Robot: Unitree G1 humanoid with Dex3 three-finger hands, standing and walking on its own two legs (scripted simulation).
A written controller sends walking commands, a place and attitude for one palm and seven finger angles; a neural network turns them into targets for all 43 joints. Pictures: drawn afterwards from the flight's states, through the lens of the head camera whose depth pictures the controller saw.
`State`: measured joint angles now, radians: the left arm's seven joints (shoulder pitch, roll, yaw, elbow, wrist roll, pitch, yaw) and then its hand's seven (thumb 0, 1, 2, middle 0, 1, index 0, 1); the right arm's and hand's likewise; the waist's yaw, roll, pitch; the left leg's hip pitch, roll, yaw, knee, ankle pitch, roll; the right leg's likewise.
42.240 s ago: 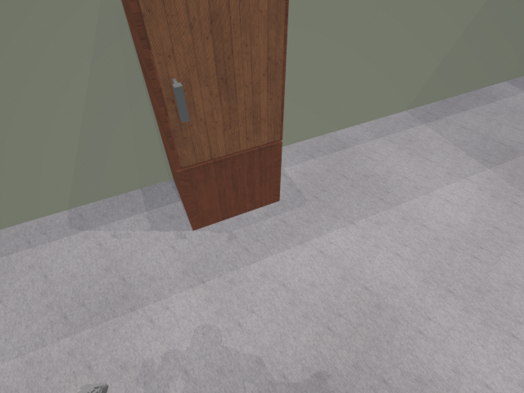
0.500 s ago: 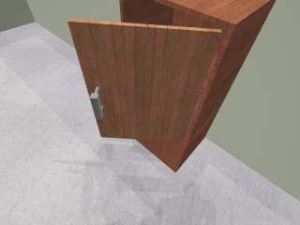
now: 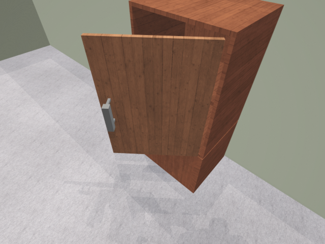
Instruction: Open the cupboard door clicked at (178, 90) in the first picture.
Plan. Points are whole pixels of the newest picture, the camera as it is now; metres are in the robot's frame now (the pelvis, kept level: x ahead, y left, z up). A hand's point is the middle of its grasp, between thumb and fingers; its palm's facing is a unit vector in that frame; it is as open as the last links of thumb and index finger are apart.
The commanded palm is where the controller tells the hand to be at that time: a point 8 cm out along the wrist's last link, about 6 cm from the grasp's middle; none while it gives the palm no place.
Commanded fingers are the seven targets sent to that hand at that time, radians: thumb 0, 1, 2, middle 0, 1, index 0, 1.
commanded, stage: shuffle to correct the standing spot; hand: left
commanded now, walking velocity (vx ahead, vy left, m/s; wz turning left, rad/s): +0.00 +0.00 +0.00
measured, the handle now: (110, 114) +0.59 +0.25 -0.06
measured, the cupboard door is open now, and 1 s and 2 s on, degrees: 40 40 40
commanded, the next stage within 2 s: come to a stop and stand still in 0.30 s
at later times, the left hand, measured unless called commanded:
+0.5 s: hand out of the picture -0.01 +0.21 -0.19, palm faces +0.00 -0.99 -0.14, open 7.4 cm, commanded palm none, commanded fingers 0.00 0.90 0.90 -0.20 -0.30 -0.20 -0.30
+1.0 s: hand out of the picture +0.09 +0.22 -0.19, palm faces -0.03 -0.98 -0.19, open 7.4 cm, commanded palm none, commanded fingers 0.00 0.90 0.90 -0.20 -0.30 -0.20 -0.30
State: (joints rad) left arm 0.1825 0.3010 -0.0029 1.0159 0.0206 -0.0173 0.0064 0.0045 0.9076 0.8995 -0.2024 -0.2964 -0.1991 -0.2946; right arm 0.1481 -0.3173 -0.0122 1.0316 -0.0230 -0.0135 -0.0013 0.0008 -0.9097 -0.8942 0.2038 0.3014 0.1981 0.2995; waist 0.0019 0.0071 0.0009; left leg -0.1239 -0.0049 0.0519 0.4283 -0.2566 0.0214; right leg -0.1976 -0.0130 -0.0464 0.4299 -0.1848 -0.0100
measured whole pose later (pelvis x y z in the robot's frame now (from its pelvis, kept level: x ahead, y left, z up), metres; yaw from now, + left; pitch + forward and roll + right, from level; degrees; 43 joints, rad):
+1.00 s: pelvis +0.02 +0.04 -0.01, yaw -3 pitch -1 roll -1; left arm 0.22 0.17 0.02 1.02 0.02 0.01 0.04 0.01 0.92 0.90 -0.20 -0.30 -0.20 -0.29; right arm 0.35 -0.12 -0.01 1.07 -0.02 -0.02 -0.05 0.00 -0.91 -0.89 0.21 0.30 0.20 0.30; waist -0.02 -0.02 0.01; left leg -0.20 -0.02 0.11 0.56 -0.36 0.08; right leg -0.25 -0.07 -0.01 0.59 -0.26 -0.02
